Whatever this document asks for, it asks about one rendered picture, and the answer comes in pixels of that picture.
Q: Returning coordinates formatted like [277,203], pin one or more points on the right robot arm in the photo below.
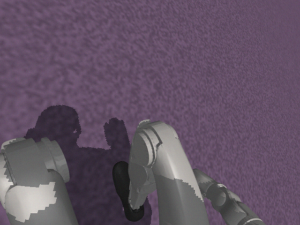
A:
[229,205]

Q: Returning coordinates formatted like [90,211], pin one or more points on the right robot hand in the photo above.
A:
[204,181]

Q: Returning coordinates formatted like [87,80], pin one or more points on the right robot foot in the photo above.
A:
[122,181]

